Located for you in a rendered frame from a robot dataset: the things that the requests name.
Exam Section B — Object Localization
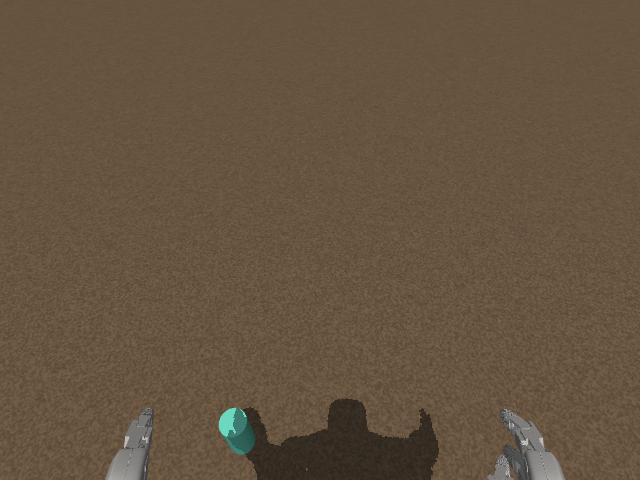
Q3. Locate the can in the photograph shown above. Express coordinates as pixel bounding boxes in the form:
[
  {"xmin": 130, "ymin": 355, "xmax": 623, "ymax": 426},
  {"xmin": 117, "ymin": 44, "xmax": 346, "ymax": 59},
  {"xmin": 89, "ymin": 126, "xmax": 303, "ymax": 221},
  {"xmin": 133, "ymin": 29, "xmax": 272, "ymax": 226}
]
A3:
[{"xmin": 219, "ymin": 408, "xmax": 255, "ymax": 455}]

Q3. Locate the left robot hand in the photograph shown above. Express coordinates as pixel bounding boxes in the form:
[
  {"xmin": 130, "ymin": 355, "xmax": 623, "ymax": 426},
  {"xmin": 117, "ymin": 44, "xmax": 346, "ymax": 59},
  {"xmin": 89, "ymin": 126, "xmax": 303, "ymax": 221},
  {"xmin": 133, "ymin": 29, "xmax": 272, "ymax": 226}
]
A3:
[{"xmin": 105, "ymin": 408, "xmax": 154, "ymax": 480}]

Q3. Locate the right robot hand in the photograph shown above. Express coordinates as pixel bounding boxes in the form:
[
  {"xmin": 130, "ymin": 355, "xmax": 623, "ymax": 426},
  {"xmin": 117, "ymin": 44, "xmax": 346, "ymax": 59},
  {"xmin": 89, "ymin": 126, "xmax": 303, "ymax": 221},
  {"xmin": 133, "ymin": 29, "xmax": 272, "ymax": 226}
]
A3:
[{"xmin": 487, "ymin": 409, "xmax": 565, "ymax": 480}]

